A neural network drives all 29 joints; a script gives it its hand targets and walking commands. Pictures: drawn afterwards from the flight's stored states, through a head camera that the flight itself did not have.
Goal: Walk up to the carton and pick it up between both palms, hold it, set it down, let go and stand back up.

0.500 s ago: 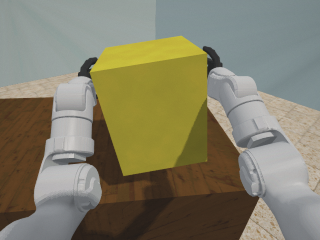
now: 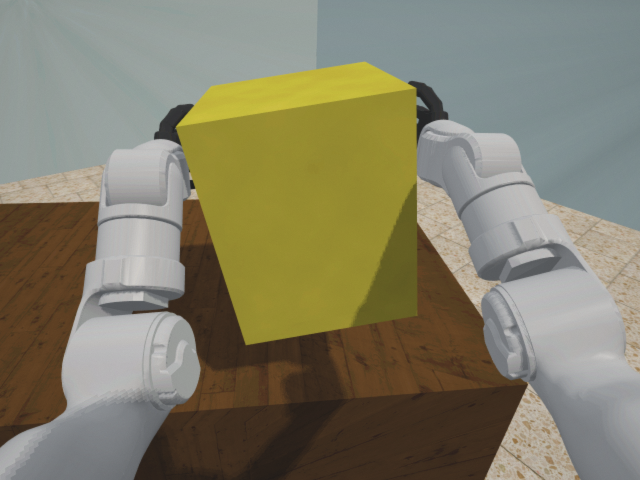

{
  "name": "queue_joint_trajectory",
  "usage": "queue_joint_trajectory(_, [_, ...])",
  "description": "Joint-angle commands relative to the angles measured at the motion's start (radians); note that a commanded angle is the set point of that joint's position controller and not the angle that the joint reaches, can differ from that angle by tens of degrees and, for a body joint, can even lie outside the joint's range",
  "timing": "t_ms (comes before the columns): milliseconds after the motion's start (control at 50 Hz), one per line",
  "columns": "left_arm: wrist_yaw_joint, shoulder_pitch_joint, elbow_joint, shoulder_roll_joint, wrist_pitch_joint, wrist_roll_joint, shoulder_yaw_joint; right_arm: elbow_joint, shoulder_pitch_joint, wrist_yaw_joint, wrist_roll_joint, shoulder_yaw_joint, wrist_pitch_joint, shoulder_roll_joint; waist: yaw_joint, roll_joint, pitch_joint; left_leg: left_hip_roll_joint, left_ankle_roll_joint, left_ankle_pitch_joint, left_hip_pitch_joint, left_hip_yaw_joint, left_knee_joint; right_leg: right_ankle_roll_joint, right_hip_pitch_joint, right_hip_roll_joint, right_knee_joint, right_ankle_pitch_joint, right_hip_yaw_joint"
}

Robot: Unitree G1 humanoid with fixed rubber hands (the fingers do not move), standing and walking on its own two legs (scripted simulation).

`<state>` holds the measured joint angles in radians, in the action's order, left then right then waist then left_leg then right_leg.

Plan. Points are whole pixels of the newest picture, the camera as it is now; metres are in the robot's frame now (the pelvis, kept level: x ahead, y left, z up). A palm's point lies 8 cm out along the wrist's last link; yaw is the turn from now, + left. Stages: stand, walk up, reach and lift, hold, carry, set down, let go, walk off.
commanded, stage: hold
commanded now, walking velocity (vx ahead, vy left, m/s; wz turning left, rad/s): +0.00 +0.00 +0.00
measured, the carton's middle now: (308, 194) +0.37 -0.01 +0.28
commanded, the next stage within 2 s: none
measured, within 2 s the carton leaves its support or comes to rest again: neither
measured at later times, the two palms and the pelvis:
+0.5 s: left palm (169, 155) +0.37 +0.15 +0.33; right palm (431, 135) +0.37 -0.14 +0.35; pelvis +0.00 +0.00 +0.00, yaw +0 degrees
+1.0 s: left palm (169, 154) +0.37 +0.15 +0.33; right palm (431, 133) +0.37 -0.14 +0.35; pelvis +0.00 +0.00 +0.00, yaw +0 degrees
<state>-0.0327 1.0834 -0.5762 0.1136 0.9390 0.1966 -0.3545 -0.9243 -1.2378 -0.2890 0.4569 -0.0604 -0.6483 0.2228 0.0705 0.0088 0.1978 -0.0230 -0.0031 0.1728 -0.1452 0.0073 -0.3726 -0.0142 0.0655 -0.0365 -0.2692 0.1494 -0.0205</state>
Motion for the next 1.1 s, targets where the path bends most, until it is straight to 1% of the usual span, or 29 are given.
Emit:
queue_joint_trajectory(0, [0.14,0.818,0.196,-0.547,-0.124,-0.166,0.283,0.309,-0.758,0.124,0.164,-0.101,-0.006,-0.68,0.005,0.035,0.307,0.043,-0.037,-0.175,0.093,0.022,0.03,0.063,-0.081,-0.039,0.005,-0.181,0.039])
queue_joint_trajectory(140, [0.143,0.838,0.158,-0.537,-0.126,-0.163,0.263,0.277,-0.777,0.129,0.155,-0.081,-0.012,-0.678,0.0,0.031,0.302,0.042,-0.033,-0.143,0.071,0.023,0.039,0.06,-0.074,-0.036,0.009,-0.154,0.043])
queue_joint_trajectory(300, [0.148,0.84,0.13,-0.526,-0.128,-0.158,0.245,0.264,-0.787,0.128,0.154,-0.072,-0.012,-0.671,-0.001,0.026,0.308,0.043,-0.033,-0.153,0.07,0.024,0.035,0.059,-0.073,-0.035,0.012,-0.162,0.046])
queue_joint_trajectory(640, [0.146,0.84,0.17,-0.539,-0.123,-0.169,0.266,0.31,-0.786,0.119,0.173,-0.088,-0.018,-0.668,0.007,0.037,0.33,0.044,-0.043,-0.201,0.092,0.033,0.017,0.06,-0.079,-0.038,0.011,-0.197,0.045])
queue_joint_trajectory(1080, [0.145,0.842,0.156,-0.535,-0.12,-0.165,0.258,0.299,-0.787,0.119,0.177,-0.085,-0.028,-0.666,0.006,0.034,0.325,0.043,-0.043,-0.195,0.087,0.038,0.017,0.059,-0.071,-0.038,0.013,-0.193,0.049])
